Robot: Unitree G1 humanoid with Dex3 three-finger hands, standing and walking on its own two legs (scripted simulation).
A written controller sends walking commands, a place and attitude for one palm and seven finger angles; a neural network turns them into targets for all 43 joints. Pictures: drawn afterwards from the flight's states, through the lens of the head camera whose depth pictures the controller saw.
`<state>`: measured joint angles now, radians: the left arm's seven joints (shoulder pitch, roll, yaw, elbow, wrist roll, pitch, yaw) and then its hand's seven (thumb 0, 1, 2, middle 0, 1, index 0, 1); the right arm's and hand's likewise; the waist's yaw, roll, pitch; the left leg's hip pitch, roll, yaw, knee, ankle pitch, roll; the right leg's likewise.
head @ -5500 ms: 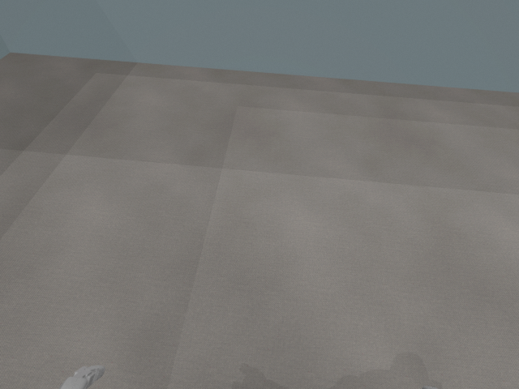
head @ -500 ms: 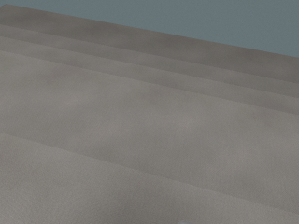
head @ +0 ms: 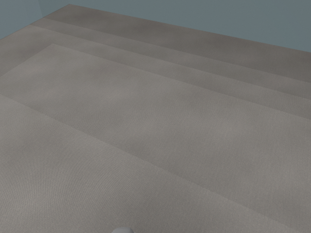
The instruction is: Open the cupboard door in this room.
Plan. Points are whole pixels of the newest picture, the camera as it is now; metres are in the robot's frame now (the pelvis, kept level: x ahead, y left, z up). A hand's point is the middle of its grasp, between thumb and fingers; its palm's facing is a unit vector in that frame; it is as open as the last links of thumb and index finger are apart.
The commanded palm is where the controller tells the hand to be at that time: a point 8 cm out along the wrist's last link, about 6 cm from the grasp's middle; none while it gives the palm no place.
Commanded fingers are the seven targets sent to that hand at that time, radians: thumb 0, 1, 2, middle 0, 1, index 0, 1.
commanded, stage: turn or walk to find it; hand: left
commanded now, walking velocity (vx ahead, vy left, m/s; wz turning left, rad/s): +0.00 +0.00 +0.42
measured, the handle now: out of the picture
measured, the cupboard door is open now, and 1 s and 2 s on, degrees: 0 0 0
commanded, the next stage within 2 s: none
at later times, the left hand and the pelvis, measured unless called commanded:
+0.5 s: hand out of the picture +0.03 +0.25 -0.16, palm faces +0.21 -0.94 -0.27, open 7.4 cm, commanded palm none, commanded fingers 0.00 0.90 0.90 -0.20 -0.30 -0.20 -0.30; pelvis -0.03 +0.02 +0.00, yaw +11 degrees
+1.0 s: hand out of the picture -0.11 +0.20 -0.18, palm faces +0.45 -0.86 -0.23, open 7.4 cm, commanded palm none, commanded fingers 0.00 0.90 0.90 -0.20 -0.30 -0.20 -0.30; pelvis -0.06 +0.01 -0.01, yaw +26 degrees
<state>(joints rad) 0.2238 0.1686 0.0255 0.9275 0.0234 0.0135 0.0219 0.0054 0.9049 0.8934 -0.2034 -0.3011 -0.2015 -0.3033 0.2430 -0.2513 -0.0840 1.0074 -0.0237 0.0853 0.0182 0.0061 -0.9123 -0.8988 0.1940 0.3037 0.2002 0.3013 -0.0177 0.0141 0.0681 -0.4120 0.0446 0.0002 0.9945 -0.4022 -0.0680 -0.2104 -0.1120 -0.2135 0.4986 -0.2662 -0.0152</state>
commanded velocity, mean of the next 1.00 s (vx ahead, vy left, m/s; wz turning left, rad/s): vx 0.00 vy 0.00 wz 0.42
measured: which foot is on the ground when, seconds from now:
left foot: up 0.00-0.12, down 0.14-0.56, up 0.58-1.00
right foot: down 0.00-0.14, up 0.16-0.54, down 0.56-1.00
